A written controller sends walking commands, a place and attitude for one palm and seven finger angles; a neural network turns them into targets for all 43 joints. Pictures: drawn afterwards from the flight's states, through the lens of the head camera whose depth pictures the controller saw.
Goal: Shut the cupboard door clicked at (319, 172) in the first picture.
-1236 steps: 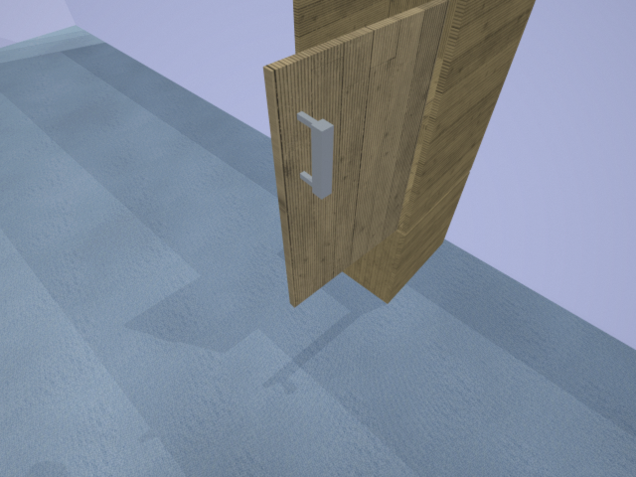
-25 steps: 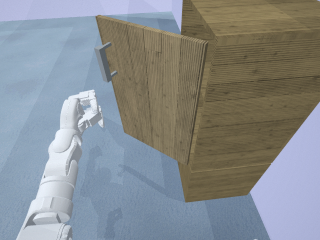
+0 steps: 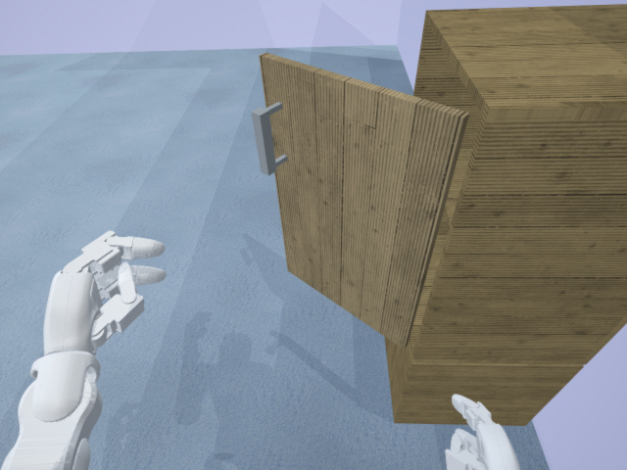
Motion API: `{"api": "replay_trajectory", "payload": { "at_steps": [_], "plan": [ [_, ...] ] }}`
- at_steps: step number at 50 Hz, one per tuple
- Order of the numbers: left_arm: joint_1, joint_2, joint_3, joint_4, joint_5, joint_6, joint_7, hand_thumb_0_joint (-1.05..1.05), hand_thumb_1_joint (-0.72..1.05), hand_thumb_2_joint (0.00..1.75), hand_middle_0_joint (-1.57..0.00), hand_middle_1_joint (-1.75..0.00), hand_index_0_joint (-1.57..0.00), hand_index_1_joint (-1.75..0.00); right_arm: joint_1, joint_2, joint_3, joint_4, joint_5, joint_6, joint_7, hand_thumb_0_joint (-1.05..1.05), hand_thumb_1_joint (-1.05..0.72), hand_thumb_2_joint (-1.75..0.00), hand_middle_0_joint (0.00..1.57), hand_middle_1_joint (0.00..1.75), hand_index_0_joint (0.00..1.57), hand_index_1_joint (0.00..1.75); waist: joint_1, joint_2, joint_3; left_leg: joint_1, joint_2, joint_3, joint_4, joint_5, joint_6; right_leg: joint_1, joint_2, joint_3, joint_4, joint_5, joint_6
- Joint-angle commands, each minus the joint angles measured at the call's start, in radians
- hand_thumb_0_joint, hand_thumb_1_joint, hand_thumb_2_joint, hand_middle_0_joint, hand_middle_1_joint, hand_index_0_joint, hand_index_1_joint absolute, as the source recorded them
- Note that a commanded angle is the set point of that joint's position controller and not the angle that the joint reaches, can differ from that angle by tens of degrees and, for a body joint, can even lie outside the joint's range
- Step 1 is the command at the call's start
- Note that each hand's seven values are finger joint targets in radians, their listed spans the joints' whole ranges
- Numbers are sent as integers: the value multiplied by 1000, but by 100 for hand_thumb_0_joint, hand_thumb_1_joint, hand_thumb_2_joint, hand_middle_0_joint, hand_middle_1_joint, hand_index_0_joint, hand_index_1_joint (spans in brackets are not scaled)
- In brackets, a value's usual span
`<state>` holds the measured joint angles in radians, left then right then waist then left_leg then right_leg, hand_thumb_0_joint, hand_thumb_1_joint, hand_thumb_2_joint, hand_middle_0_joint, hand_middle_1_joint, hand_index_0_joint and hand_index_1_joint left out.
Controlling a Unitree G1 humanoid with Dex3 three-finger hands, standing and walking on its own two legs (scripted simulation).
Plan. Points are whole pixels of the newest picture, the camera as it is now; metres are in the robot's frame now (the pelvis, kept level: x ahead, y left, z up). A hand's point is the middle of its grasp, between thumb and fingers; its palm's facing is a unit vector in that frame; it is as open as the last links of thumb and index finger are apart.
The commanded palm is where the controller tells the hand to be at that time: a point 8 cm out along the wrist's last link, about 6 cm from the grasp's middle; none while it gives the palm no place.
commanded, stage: draw the hand back to the body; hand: left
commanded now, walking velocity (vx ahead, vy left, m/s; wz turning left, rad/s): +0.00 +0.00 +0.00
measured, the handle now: (272, 138) +0.66 +0.16 +0.10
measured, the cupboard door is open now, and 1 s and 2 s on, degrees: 51 51 51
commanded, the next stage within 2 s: step back with the hand held close in 0.60 s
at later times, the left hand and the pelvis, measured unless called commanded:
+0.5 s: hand (74, 349) +0.18 +0.26 +0.15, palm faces +0.47 -0.80 -0.37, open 7.3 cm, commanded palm +0.13 +0.29 +0.17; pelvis +0.00 -0.01 +0.00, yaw +0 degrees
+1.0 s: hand (79, 337) +0.19 +0.26 +0.15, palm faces +0.37 -0.79 -0.48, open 7.4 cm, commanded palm +0.14 +0.30 +0.17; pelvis -0.01 +0.01 +0.00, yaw -1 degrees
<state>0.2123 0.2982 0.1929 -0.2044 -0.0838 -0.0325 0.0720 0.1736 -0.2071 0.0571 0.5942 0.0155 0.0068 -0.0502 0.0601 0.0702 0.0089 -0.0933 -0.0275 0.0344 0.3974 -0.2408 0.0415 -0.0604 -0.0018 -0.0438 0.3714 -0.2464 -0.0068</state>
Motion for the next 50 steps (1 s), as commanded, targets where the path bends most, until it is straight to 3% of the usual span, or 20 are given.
{"api": "replay_trajectory", "payload": {
  "at_steps": [1,4,7,11,14,19,22,28,36,37,38,41,44,47,49,50],
  "plan": [
    [-60,199,160,-281,-4,-70,15,0,90,90,-47,-60,-47,-60,-120,-117,-58,-159,1,-43,-11,0,-90,-90,20,30,20,30,-13,-14,-137,46,39,-40,-38,333,-28,12,5,10,-23,287,-14],
    [43,237,219,-325,-5,-75,23,0,90,90,-39,-51,-39,-51,-119,-120,-64,-153,0,-55,-11,0,-90,-90,20,30,20,30,-2,1,-130,27,40,-44,-33,342,-30,18,6,9,-25,283,-14],
    [100,240,246,-362,-7,-86,29,0,90,90,-31,-42,-31,-42,-118,-117,-68,-153,2,-66,-12,0,-90,-90,20,30,20,30,-3,-14,-108,14,40,-44,-38,296,-30,-5,6,4,-26,240,-10],
    [211,261,297,-395,-9,-98,40,0,90,90,-20,-30,-20,-30,-114,-117,-76,-148,6,-88,-20,0,-90,-90,20,30,20,30,3,9,-79,0,42,-38,-38,262,-28,-21,5,6,-32,208,-9],
    [153,225,249,-362,1,-102,43,0,90,90,-20,-30,-20,-30,-108,-129,-79,-128,3,-108,-23,0,-90,-90,20,30,20,30,-14,-17,-13,-15,40,-43,-53,184,-23,-75,4,5,-50,135,-6],
    [116,235,249,-346,6,-111,52,0,90,90,-20,-30,-20,-30,-102,-133,-83,-117,2,-124,-34,0,-90,-90,20,30,20,30,-11,-43,-26,-6,35,-43,-61,116,-14,-77,4,13,-61,74,-6],
    [126,239,259,-369,5,-118,53,0,90,90,-20,-30,-20,-30,-109,-124,-79,-122,0,-128,-34,0,-90,-90,20,30,20,30,-3,1,-57,3,29,-36,-54,143,-13,-54,0,17,-52,105,-9],
    [152,247,276,-381,1,-114,50,0,90,90,-20,-30,-20,-30,-110,-115,-74,-126,-3,-129,-29,0,-90,-90,20,30,20,30,2,30,-51,-5,29,-31,-48,187,-19,-36,2,20,-49,158,-11],
    [168,229,264,-358,-1,-105,41,0,90,90,-20,-30,-20,-30,-109,-116,-75,-130,-2,-119,-27,0,-90,-90,20,30,20,30,-1,-5,-39,1,36,-30,-50,197,-17,-47,3,18,-54,160,-8],
    [42,359,380,-444,9,-147,52,0,90,90,-20,-30,-20,-30,-106,-146,-89,-166,7,-98,-23,0,-90,-90,20,30,20,30,-29,10,-29,-74,60,-48,7,129,9,-102,-56,121,-93,208,-12],
    [152,292,329,-353,5,-152,47,0,90,90,-20,-30,-20,-30,-97,-137,-88,-146,0,-87,-27,0,-90,-90,20,30,20,30,-37,-43,-45,-73,58,-60,35,122,9,-114,-89,132,-91,220,-22],
    [229,256,293,-338,12,-166,43,0,90,90,-20,-30,-20,-30,-94,-140,-99,-156,1,-59,-23,0,-90,-90,20,30,20,30,-43,-69,-107,-70,66,-53,70,193,1,-119,-116,131,-44,329,-25],
    [252,292,320,-368,11,-168,50,0,90,90,-20,-30,-20,-30,-100,-149,-108,-171,2,-37,-30,0,-90,-90,20,30,20,30,-45,-35,-162,-60,82,-55,67,322,-2,-100,-102,104,19,438,-11],
    [286,307,339,-399,8,-166,57,0,90,90,-20,-30,-20,-30,-94,-147,-113,-196,9,-8,-36,0,-90,-90,20,30,20,30,-47,-53,-210,-67,96,-55,74,441,-3,-67,-84,84,78,530,0],
    [300,339,368,-428,7,-165,61,0,90,90,-20,-30,-20,-30,-94,-154,-117,-206,9,4,-40,0,-90,-90,20,30,20,30,-46,-49,-225,-78,101,-61,71,462,-5,-65,-76,82,97,533,4],
    [321,323,359,-423,4,-164,62,0,90,90,-20,-30,-20,-30,-91,-146,-114,-215,12,11,-40,0,-90,-90,20,30,20,30,-48,-53,-220,-101,107,-69,65,465,-4,-56,-74,78,112,517,3]
  ]
}}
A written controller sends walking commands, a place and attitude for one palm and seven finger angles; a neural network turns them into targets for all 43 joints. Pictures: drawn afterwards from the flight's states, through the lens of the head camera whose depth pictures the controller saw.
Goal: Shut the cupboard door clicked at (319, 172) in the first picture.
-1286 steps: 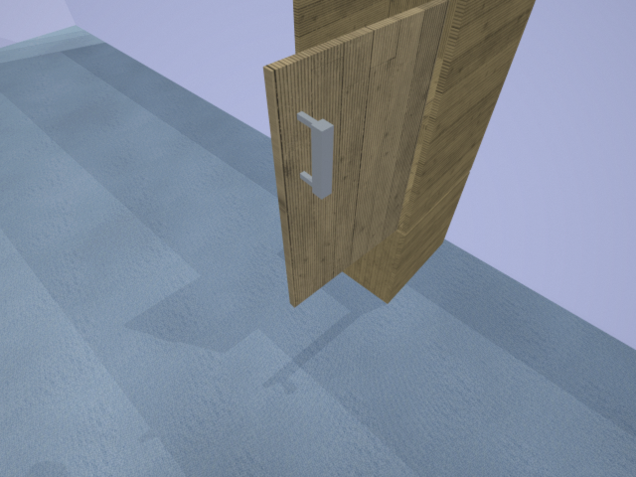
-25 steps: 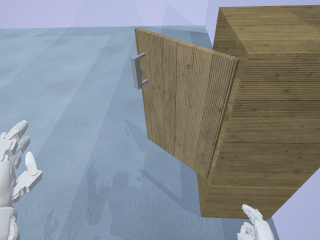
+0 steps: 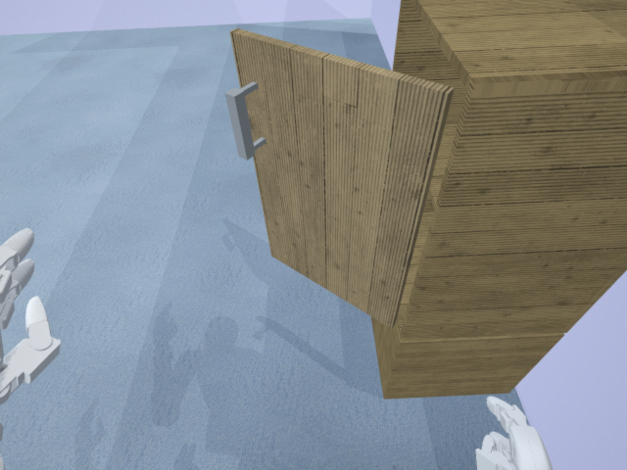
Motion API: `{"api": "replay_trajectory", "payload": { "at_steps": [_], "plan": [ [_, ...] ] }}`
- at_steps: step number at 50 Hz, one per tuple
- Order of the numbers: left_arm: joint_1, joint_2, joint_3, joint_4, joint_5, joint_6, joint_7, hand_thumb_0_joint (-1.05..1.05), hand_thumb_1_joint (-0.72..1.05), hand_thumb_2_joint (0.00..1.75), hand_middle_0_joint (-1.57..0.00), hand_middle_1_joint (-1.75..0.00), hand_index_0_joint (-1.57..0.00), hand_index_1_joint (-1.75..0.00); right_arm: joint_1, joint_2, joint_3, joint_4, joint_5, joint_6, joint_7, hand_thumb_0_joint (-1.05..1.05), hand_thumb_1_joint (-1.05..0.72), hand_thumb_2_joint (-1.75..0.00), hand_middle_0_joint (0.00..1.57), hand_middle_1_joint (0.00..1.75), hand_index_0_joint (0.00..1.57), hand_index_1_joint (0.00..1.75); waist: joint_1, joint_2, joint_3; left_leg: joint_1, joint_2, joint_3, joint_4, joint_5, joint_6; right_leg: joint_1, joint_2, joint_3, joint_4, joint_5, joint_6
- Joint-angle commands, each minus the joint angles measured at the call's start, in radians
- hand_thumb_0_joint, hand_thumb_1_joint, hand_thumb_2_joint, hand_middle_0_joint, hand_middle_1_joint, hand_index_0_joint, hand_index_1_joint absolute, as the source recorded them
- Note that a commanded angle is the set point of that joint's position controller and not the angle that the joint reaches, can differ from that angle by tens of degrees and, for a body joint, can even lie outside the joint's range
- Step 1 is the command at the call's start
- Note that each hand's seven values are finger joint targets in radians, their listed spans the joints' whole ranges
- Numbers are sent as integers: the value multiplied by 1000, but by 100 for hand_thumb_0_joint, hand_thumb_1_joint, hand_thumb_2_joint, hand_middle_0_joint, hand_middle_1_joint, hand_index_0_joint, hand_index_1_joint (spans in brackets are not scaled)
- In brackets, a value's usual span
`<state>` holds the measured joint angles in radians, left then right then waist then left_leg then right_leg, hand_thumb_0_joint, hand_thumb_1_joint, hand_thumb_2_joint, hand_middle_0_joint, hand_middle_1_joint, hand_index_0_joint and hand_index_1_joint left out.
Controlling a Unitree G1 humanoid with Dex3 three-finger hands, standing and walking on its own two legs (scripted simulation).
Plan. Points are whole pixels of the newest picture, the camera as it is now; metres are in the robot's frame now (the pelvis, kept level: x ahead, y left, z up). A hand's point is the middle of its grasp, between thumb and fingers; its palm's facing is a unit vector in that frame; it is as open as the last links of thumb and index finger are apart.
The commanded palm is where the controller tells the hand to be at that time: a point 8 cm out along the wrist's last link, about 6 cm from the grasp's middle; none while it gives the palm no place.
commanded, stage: step back with the hand held close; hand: left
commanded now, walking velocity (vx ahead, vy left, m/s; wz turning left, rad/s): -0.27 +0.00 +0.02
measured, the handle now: (249, 120) +0.67 +0.17 +0.11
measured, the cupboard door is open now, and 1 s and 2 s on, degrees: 51 51 51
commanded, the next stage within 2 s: stop stepping back and stand still in 1.04 s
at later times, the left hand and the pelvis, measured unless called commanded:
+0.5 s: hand out of the picture +0.11 +0.29 +0.15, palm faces +0.49 -0.75 -0.45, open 7.4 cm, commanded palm +0.05 +0.32 +0.18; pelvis -0.08 +0.01 -0.02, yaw +2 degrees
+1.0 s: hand out of the picture +0.05 +0.30 +0.17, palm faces +0.48 -0.79 -0.38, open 7.4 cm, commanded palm +0.00 +0.32 +0.18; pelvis -0.15 +0.02 +0.00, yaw +0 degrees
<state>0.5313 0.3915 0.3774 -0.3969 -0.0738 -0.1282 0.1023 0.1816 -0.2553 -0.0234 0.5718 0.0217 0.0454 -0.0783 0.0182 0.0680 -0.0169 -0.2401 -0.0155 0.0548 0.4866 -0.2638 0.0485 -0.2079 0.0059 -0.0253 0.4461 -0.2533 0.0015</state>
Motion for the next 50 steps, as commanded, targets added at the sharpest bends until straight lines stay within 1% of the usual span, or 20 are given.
{"api": "replay_trajectory", "payload": {
  "at_steps": [1,7,14,20,24,26,27,29,30,32,34,35,36,37,38,39,40,44,46,50],
  "plan": [
    [7,232,176,-241,-6,-67,34,0,90,90,-20,-30,-20,-30,-98,-100,-34,-200,6,-22,-13,0,-90,-90,20,30,20,30,-7,-40,-192,37,100,-89,-29,472,-8,85,-77,66,42,508,-3],
    [21,227,182,-266,-2,-85,41,0,90,90,-20,-30,-20,-30,-79,-110,-35,-213,4,-34,-17,0,-90,-90,20,30,20,30,-7,22,-144,-127,132,-135,-104,249,12,110,-41,60,77,303,7],
    [-44,225,204,-254,30,-123,45,0,90,90,-20,-30,-20,-30,-70,-130,-39,-208,-1,-79,-20,0,-90,-90,20,30,20,30,-8,46,-58,-462,164,-209,-212,-283,57,233,-9,77,160,152,11],
    [-106,183,171,-291,50,-155,48,0,90,90,-20,-30,-20,-30,-48,-126,-36,-193,-7,-121,-15,0,-90,-90,20,30,20,30,-16,54,-36,-554,178,-242,-210,-460,70,215,-1,81,217,20,7],
    [-116,224,219,-299,65,-174,51,0,90,90,-20,-30,-20,-30,-45,-132,-42,-179,-14,-146,-11,0,-90,-90,20,30,20,30,-11,66,-47,-594,188,-263,-197,-509,79,235,16,104,247,5,3],
    [-106,199,201,-300,58,-182,50,0,90,90,-20,-30,-20,-30,-36,-117,-40,-177,-12,-150,-6,0,-90,-90,20,30,20,30,-16,5,-40,-562,151,-221,-116,-464,62,174,-16,160,189,-7,-15],
    [-97,203,204,-293,55,-185,52,0,90,90,-20,-30,-20,-30,-29,-112,-42,-171,-14,-151,-3,0,-90,-90,20,30,20,30,-17,-40,-33,-525,117,-189,-40,-434,48,107,-56,227,117,-49,-33],
    [-115,227,209,-294,47,-186,58,0,90,90,-20,-30,-20,-30,-22,-101,-43,-146,-24,-147,9,0,-90,-90,20,30,20,30,-24,-138,-22,-375,57,-138,128,-294,-4,-87,-183,372,-52,-136,-96],
    [-115,203,172,-299,39,-187,60,0,90,90,-20,-30,-20,-30,-20,-77,-33,-135,-23,-144,17,0,-90,-90,20,30,20,30,-30,-188,-32,-280,33,-117,186,-197,-26,-162,-234,381,-101,-130,-121],
    [-102,225,177,-305,36,-192,72,0,90,90,-20,-30,-20,-30,-23,-73,-34,-123,-18,-137,23,0,-90,-90,20,30,20,30,-37,-194,-73,-160,25,-100,223,-126,-32,-227,-254,334,-123,-105,-123],
    [-63,249,205,-306,34,-196,81,0,90,90,-20,-30,-20,-30,-28,-84,-36,-122,-18,-133,17,0,-90,-90,20,30,20,30,-39,-118,-74,-142,50,-133,113,-126,-16,-238,-190,241,-84,-114,-85],
    [-44,236,198,-327,34,-202,80,0,90,90,-20,-30,-20,-30,-35,-90,-34,-133,-14,-133,13,0,-90,-90,20,30,20,30,-40,-54,-68,-179,86,-180,12,-170,1,-216,-121,173,-24,-144,-53],
    [-42,241,216,-344,39,-213,78,0,90,90,-20,-30,-20,-30,-51,-106,-34,-144,-13,-140,5,0,-90,-90,20,30,20,30,-37,43,-68,-290,153,-251,-122,-290,32,-114,-39,112,91,-149,-17],
    [-36,236,240,-341,47,-222,75,0,90,90,-20,-30,-20,-30,-65,-125,-37,-151,-14,-154,-2,0,-90,-90,20,30,20,30,-29,188,-75,-499,267,-379,-303,-512,83,86,54,51,314,-90,14],
    [-57,236,253,-351,52,-226,68,0,90,90,-20,-30,-20,-30,-79,-124,-44,-150,-21,-166,-5,0,-90,-90,20,30,20,30,-14,251,-92,-604,345,-451,-383,-568,113,191,97,35,479,-62,21],
    [-55,255,266,-341,47,-229,60,0,90,90,-20,-30,-20,-30,-76,-110,-51,-145,-25,-177,-5,0,-90,-90,20,30,20,30,-16,192,-106,-546,357,-463,-377,-474,114,155,94,56,538,-98,18],
    [-44,232,251,-324,45,-229,54,0,90,90,-20,-30,-20,-30,-72,-109,-57,-131,-27,-186,4,0,-90,-90,20,30,20,30,-11,127,-106,-486,351,-419,-341,-424,110,108,100,65,562,-148,15],
    [-28,182,185,-304,18,-225,44,0,90,90,-20,-30,-20,-30,-59,-87,-46,-87,-38,-221,18,0,-90,-90,20,30,20,30,-12,134,-87,-227,298,-324,-317,-230,70,-25,83,30,337,-260,4],
    [-72,171,137,-338,5,-226,40,0,90,90,-20,-30,-20,-30,-54,-79,-37,-58,-36,-233,26,0,-90,-90,20,30,20,30,-10,144,-145,-32,276,-292,-329,-128,18,-69,84,12,160,-297,-4],
    [-121,205,130,-367,3,-232,31,0,90,90,-20,-30,-20,-30,-38,-73,-35,-25,-42,-212,31,0,-90,-90,20,30,20,30,-11,133,-263,239,225,-166,-157,388,-58,-62,39,32,-176,-57,-19]
  ]
}}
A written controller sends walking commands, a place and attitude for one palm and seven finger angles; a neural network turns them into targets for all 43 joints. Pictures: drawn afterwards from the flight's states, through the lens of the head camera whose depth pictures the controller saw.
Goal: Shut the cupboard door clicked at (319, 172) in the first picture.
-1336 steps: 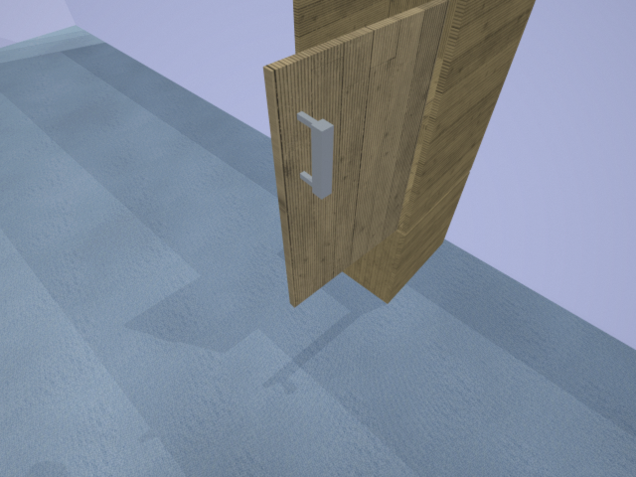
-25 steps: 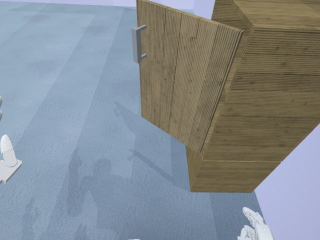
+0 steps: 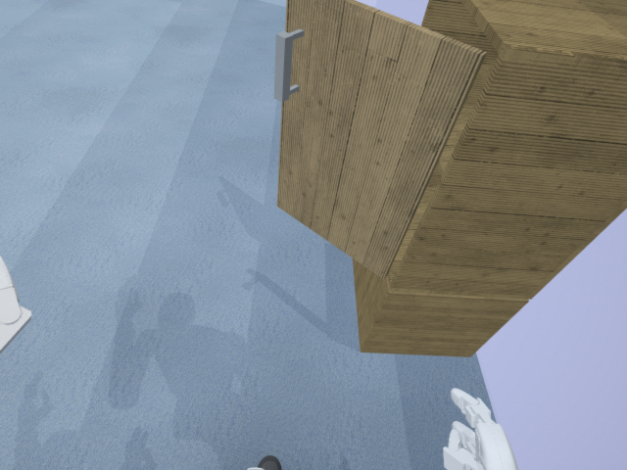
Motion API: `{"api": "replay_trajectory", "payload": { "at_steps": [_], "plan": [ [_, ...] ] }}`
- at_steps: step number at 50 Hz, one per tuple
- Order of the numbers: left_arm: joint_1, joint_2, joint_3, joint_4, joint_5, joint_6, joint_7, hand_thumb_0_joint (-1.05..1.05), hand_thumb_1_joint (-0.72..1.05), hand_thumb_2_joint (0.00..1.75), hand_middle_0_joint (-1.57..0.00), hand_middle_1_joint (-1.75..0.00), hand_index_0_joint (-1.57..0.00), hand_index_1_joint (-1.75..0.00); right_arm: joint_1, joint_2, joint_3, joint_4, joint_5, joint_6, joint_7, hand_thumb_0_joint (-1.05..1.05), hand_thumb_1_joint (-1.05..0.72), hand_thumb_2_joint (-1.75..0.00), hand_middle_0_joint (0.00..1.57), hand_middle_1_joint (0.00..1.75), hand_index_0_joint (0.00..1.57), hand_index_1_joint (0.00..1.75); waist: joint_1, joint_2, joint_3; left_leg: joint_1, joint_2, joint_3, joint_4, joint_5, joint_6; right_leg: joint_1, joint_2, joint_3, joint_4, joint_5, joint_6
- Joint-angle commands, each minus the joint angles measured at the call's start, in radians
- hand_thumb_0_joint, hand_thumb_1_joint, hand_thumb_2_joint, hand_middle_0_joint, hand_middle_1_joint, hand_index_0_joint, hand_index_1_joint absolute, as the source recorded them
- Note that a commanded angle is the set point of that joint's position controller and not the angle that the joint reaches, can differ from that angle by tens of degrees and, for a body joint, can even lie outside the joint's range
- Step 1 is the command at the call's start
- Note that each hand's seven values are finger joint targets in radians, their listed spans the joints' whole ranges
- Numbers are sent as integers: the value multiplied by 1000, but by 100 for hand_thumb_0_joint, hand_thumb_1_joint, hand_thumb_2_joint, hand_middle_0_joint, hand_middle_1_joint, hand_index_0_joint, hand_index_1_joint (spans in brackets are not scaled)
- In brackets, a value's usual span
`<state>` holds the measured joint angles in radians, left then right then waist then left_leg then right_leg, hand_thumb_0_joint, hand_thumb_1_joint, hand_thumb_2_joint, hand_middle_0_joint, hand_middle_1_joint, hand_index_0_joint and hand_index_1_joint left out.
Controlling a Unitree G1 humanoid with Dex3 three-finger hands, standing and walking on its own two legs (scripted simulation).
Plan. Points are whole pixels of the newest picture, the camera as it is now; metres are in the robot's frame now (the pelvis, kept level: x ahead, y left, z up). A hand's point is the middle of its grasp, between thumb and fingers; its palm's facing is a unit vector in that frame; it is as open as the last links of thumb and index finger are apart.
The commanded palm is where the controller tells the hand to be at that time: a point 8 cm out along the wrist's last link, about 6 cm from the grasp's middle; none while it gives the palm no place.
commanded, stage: step back with the hand held close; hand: left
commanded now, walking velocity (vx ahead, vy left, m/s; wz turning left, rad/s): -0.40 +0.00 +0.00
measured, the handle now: (290, 65) +0.81 +0.15 +0.11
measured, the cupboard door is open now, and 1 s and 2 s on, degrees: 51 51 51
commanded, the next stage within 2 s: stop stepping back and stand still in 0.04 s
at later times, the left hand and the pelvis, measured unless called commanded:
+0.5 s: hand out of the picture +0.13 +0.28 +0.15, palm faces +0.41 -0.86 -0.29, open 7.4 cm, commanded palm +0.05 +0.31 +0.18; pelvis -0.10 +0.02 +0.00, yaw -3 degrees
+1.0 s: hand out of the picture +0.09 +0.28 +0.17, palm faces +0.34 -0.84 -0.43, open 7.4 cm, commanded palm +0.04 +0.33 +0.18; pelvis -0.12 +0.04 +0.00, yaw -4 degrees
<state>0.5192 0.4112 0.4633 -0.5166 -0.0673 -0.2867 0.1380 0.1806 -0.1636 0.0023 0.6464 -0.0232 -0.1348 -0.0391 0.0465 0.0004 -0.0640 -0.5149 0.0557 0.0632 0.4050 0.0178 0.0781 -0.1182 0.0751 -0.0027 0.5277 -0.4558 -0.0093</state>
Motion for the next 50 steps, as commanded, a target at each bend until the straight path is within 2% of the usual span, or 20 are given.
{"api": "replay_trajectory", "payload": {
  "at_steps": [1,4,6,9,12,14,16,19,20,24,27,31,33,35,37,38,39,41,46,50],
  "plan": [
    [-124,225,79,-260,-4,-77,-4,0,90,90,-20,-30,-20,-30,-50,-172,-64,-105,4,-27,-13,0,-90,-90,20,30,20,30,-35,184,-234,558,143,-136,-23,206,-83,-164,-43,15,-264,228,-3],
    [-96,285,155,-295,-13,-66,-8,0,90,90,-20,-30,-20,-30,-74,-171,-72,-140,9,-18,-17,0,-90,-90,20,30,20,30,-25,174,-331,556,123,-105,-27,182,-86,-109,-32,-17,-158,263,2],
    [-18,270,155,-290,-37,-55,-23,0,90,90,-20,-30,-20,-30,-82,-153,-74,-179,39,-2,-14,0,-90,-90,20,30,20,30,-55,48,-283,630,64,-48,43,-14,-91,-266,-62,-20,-181,223,5],
    [121,341,243,-238,-54,-18,-5,0,90,90,-20,-30,-20,-30,-93,-151,-59,-201,27,28,-38,0,-90,-90,20,30,20,30,-60,-3,-120,540,-26,-22,264,-327,-138,-520,-204,71,-311,-209,-93],
    [28,258,147,-160,-23,54,19,0,90,90,-20,-30,-20,-30,-50,-144,-39,-166,12,68,-53,0,-90,-90,20,30,20,30,-85,-105,111,280,-27,-132,539,-345,-127,-613,-363,250,-367,-321,-190],
    [-240,237,76,-106,4,66,34,0,90,90,-20,-30,-20,-30,-49,-172,-31,-146,20,53,-61,0,-90,-90,20,30,20,30,-110,-96,254,187,17,-144,440,-373,-99,-578,-336,170,-324,-262,-124],
    [-344,173,-3,9,32,74,35,0,90,90,-20,-30,-20,-30,-25,-193,-33,-136,33,29,-74,0,-90,-90,20,30,20,30,-109,24,312,140,17,-174,150,-369,-68,-441,-198,15,-142,-119,-51],
    [-261,175,-1,-99,18,39,29,0,90,90,-20,-30,-20,-30,-43,-197,-36,-160,40,-24,-74,0,-90,-90,20,30,20,30,-75,316,136,105,103,-486,-271,-725,-45,-185,-20,-7,89,-31,5],
    [-242,175,13,-180,18,25,28,0,90,90,-20,-30,-20,-30,-42,-187,-33,-162,32,-33,-64,0,-90,-90,20,30,20,30,-66,319,87,101,128,-548,-338,-810,-60,-144,-4,8,141,-33,5],
    [69,252,126,-336,6,16,25,0,90,90,-20,-30,-20,-30,-25,-166,-39,-173,11,-53,-30,0,-90,-90,20,30,20,30,-39,213,-124,127,73,-313,-272,-613,-92,95,17,-34,-63,22,-17],
    [157,254,157,-280,5,29,26,0,90,90,-20,-30,-20,-30,-23,-150,-38,-171,11,-25,-22,0,-90,-90,20,30,20,30,-53,148,-120,93,-12,-142,-61,-478,-100,89,-76,13,-169,25,-51],
    [62,217,143,-150,-6,50,49,0,90,90,-20,-30,-20,-30,16,-152,-49,-130,6,20,-41,0,-90,-90,20,30,20,30,-79,-69,16,152,-42,-95,345,-349,-100,-248,-304,283,-312,-245,-192],
    [-77,184,85,-70,7,56,57,0,90,90,-20,-30,-20,-30,15,-162,-43,-117,16,22,-46,0,-90,-90,20,30,20,30,-91,-111,99,137,-13,-105,382,-368,-82,-325,-328,266,-294,-283,-179],
    [-213,156,15,-11,28,70,52,0,90,90,-20,-30,-20,-30,-2,-175,-40,-107,19,16,-58,0,-90,-90,20,30,20,30,-104,-64,174,237,6,-129,231,-448,-59,-437,-241,138,-173,-301,-113],
    [-263,127,-30,-34,26,73,42,0,90,90,-20,-30,-20,-30,-26,-198,-36,-128,28,1,-67,0,-90,-90,20,30,20,30,-95,180,177,193,100,-379,-118,-723,-19,-376,-55,-15,89,-160,-20],
    [-281,142,-20,-83,24,65,40,0,90,90,-20,-30,-20,-30,-41,-191,-26,-134,29,-13,-65,0,-90,-90,20,30,20,30,-87,289,141,136,182,-578,-320,-948,-20,-298,11,-28,258,-95,2],
    [-302,195,21,-130,29,57,36,0,90,90,-20,-30,-20,-30,-62,-180,-24,-139,21,-25,-65,0,-90,-90,20,30,20,30,-69,292,130,90,205,-642,-385,-978,-50,-257,9,11,337,-61,-2],
    [-208,169,5,-184,28,57,25,0,90,90,-20,-30,-20,-30,-64,-155,-28,-143,10,-38,-45,0,-90,-90,20,30,20,30,-46,173,74,96,190,-534,-381,-840,-80,-179,3,19,328,-10,-10],
    [1,194,66,-255,29,62,28,0,90,90,-20,-30,-20,-30,-47,-140,-25,-172,1,-20,-23,0,-90,-90,20,30,20,30,-45,237,-6,63,80,-229,-274,-629,-107,90,9,-59,-88,46,-28],
    [-8,202,103,-147,11,80,33,0,90,90,-20,-30,-20,-30,-14,-130,-33,-167,0,21,-30,0,-90,-90,20,30,20,30,-67,13,-45,189,-4,-119,60,-370,-103,-62,-188,184,-285,7,-103]
  ]
}}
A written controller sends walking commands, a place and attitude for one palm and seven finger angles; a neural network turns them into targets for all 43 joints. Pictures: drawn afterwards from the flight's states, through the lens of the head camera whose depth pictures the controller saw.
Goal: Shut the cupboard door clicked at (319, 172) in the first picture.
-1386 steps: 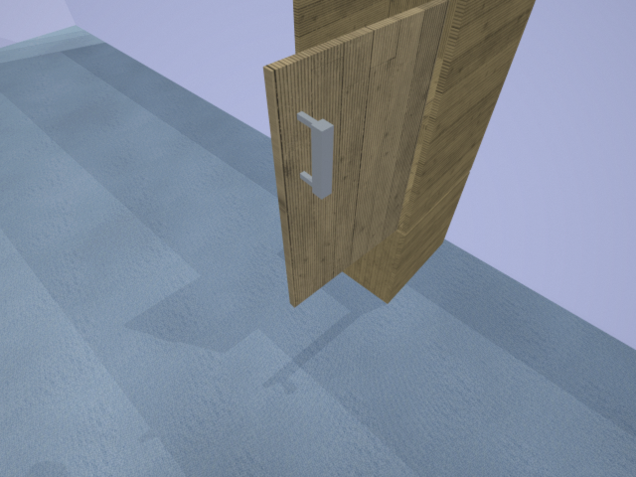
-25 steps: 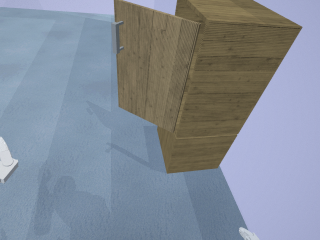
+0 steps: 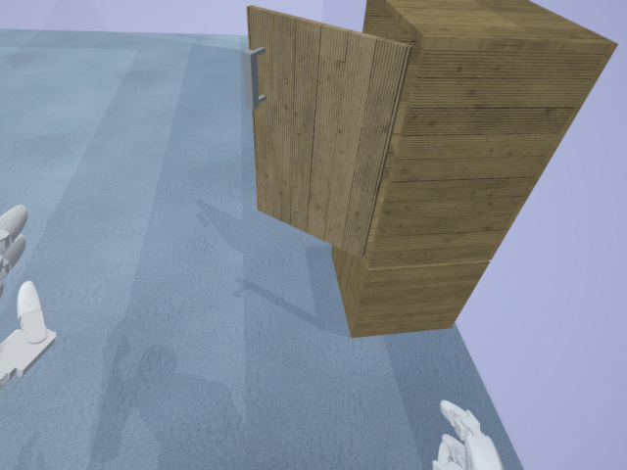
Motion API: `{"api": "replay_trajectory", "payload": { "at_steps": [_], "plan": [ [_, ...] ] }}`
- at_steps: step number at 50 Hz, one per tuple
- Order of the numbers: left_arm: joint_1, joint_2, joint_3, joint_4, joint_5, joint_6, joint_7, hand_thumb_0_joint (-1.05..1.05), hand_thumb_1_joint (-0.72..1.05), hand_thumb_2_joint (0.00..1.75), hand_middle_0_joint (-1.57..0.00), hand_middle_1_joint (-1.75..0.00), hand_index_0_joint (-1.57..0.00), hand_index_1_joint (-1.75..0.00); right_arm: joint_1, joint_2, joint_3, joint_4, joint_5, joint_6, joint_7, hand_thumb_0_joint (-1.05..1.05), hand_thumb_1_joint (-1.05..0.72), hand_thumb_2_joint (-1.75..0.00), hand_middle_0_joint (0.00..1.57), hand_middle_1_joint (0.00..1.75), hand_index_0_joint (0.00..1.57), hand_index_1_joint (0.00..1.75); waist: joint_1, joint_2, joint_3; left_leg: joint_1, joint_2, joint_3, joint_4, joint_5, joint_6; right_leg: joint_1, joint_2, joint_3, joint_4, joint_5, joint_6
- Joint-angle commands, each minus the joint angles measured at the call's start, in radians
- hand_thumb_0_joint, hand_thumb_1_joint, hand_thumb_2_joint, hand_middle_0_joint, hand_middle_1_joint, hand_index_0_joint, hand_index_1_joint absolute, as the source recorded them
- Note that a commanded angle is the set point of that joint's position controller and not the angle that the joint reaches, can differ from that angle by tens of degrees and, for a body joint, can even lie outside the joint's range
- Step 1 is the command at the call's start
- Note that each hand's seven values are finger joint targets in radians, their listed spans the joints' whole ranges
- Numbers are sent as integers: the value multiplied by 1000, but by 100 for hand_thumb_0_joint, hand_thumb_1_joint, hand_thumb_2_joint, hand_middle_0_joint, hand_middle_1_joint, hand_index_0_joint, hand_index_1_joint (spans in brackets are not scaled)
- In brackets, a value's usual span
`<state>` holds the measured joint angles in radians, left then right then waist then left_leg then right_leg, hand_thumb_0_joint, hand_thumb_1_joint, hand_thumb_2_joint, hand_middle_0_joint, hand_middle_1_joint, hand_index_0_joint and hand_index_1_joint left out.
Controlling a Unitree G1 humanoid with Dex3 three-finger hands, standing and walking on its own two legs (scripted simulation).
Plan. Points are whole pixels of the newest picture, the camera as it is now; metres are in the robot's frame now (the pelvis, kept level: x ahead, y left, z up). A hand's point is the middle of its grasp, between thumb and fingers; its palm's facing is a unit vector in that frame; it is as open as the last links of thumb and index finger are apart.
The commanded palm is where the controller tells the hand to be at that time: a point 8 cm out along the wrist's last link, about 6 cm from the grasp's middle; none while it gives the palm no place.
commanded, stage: let the arm hang, fingers relaxed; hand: left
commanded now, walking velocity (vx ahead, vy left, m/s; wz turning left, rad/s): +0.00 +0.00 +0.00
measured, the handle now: (256, 78) +0.92 +0.18 +0.11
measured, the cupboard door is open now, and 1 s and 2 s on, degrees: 51 51 51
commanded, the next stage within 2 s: look to check the result in 1.16 s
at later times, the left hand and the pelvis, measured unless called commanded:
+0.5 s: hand out of the picture -0.04 +0.18 -0.19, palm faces +0.10 -0.98 -0.17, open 7.0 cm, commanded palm none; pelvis +0.01 +0.00 +0.00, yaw +4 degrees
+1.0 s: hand out of the picture +0.00 +0.15 -0.18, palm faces +0.08 -0.99 -0.13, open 7.4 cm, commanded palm none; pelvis +0.03 +0.01 +0.00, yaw +2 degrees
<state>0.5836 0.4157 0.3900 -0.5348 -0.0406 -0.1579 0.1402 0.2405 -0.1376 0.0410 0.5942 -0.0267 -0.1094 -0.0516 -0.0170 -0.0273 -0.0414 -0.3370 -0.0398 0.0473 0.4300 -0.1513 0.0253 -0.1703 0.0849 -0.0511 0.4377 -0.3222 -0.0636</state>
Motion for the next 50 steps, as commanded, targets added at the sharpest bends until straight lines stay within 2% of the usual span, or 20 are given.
{"api": "replay_trajectory", "payload": {
  "at_steps": [1,2,3,4,6,8,9,10,12,13,14,15,17,19,22,25,29,37,42,50],
  "plan": [
    [-99,196,174,-116,-18,-42,33,0,90,90,-20,-30,-20,-30,-80,-169,-78,-113,12,1,-20,0,-90,-90,20,30,20,30,-2,-18,-46,38,76,-106,129,-172,-43,-110,-251,328,-244,-226,-75],
    [-87,177,159,-67,-19,-35,36,0,90,90,-20,-30,-20,-30,-75,-171,-78,-104,19,9,-22,0,-90,-90,20,30,20,30,-4,-50,-16,35,80,-105,189,-153,-36,-166,-291,361,-264,-268,-93],
    [-194,-14,-260,605,84,92,-98,0,90,90,-20,-30,-20,-30,-108,-337,-112,91,25,-47,67,0,-90,-90,20,30,20,30,-61,23,79,-21,146,-126,356,25,-17,-262,-366,178,-55,178,-105],
    [-183,-45,-247,640,82,156,-116,0,90,90,-20,-30,-20,-30,-33,-289,-134,122,21,-14,58,0,-90,-90,20,30,20,30,-55,3,-21,90,131,-157,332,89,-18,-262,-284,175,27,303,-109],
    [-241,-64,-295,696,75,172,-133,0,90,90,-20,-30,-20,-30,-34,-288,-110,110,18,44,44,0,-90,-90,20,30,20,30,-20,-87,10,23,142,-172,297,85,3,-267,-232,127,64,203,-64],
    [-293,-57,-303,797,77,173,-137,0,90,90,-20,-30,-20,-30,-58,-278,-92,98,4,72,35,0,-90,-90,20,30,20,30,-7,-232,73,1,110,-153,301,60,15,-270,-251,151,8,177,-68],
    [-325,-53,-307,855,77,173,-134,0,90,90,-20,-30,-20,-30,-56,-279,-90,103,-2,78,36,0,-90,-90,20,30,20,30,-13,-224,73,21,108,-154,287,113,14,-257,-258,147,29,221,-83],
    [-350,-54,-315,902,71,182,-130,0,90,90,-20,-30,-20,-30,-38,-271,-85,112,-1,88,35,0,-90,-90,20,30,20,30,-18,-157,64,58,120,-185,242,137,23,-263,-251,127,49,150,-80],
    [-369,-72,-334,1023,63,197,-123,0,90,90,-20,-30,-20,-30,-28,-253,-63,145,-11,101,31,0,-90,-90,20,30,20,30,-13,-4,101,-37,186,-358,32,17,69,-187,-156,95,93,-90,-16],
    [-346,-66,-333,1092,60,201,-123,0,90,90,-20,-30,-20,-30,-41,-261,-56,162,-14,104,31,0,-90,-90,20,30,20,30,10,64,114,-132,216,-432,-97,-146,90,-90,-125,83,127,-120,15],
    [-317,-46,-331,1165,64,196,-125,0,90,90,-20,-30,-20,-30,-56,-275,-55,180,-14,103,32,0,-90,-90,20,30,20,30,38,122,111,-204,220,-458,-158,-223,97,5,-122,96,136,-96,21],
    [-279,-57,-330,1237,64,190,-128,0,90,90,-20,-30,-20,-30,-60,-262,-53,204,-13,104,32,0,-90,-90,20,30,20,30,53,160,81,-224,197,-424,-191,-314,85,62,-126,108,110,-87,17],
    [-230,-72,-337,1354,62,177,-131,0,90,90,-20,-30,-20,-30,-46,-221,-50,252,-9,107,30,0,-90,-90,20,30,20,30,56,204,40,-186,140,-327,-186,-333,51,107,-147,128,21,-68,2],
    [-197,-108,-327,1427,63,162,-126,0,90,90,-20,-30,-20,-30,-7,-181,-54,290,-8,109,24,0,-90,-90,20,30,20,30,44,183,20,-97,102,-250,-113,-234,29,83,-188,158,-81,-76,-24],
    [-230,-107,-349,1498,54,149,-123,0,90,90,-20,-30,-20,-30,74,-133,-52,361,1,115,21,0,-90,-90,20,30,20,30,-2,145,35,57,80,-181,5,-91,9,-51,-255,213,-185,-111,-58],
    [-246,-124,-364,1561,51,144,-117,0,90,90,-20,-30,-20,-30,128,-133,-55,413,9,116,14,0,-90,-90,20,30,20,30,-20,52,81,126,109,-185,4,-7,16,-104,-229,164,-203,-64,-43],
    [-175,-149,-376,1647,46,150,-110,0,90,90,-20,-30,-20,-30,136,-137,-49,463,16,110,3,0,-90,-90,20,30,20,30,4,86,118,86,140,-233,-88,-10,35,-25,-183,119,-163,21,-18],
    [-117,-203,-387,1700,48,149,-97,0,90,90,-20,-30,-20,-30,148,-89,-40,516,15,108,1,0,-90,-90,20,30,20,30,10,-5,125,113,131,-201,-114,6,38,-14,-185,111,-157,61,-3],
    [-117,-216,-386,1698,49,149,-92,0,90,90,-20,-30,-20,-30,152,-71,-35,536,13,109,2,0,-90,-90,20,30,20,30,9,12,170,103,123,-193,-116,12,35,-34,-187,113,-155,52,-3],
    [-129,-215,-378,1689,50,146,-91,0,90,90,-20,-30,-20,-30,153,-61,-35,537,12,102,2,0,-90,-90,20,30,20,30,14,46,161,101,122,-185,-115,49,34,-7,-192,116,-151,91,-3]
  ]
}}
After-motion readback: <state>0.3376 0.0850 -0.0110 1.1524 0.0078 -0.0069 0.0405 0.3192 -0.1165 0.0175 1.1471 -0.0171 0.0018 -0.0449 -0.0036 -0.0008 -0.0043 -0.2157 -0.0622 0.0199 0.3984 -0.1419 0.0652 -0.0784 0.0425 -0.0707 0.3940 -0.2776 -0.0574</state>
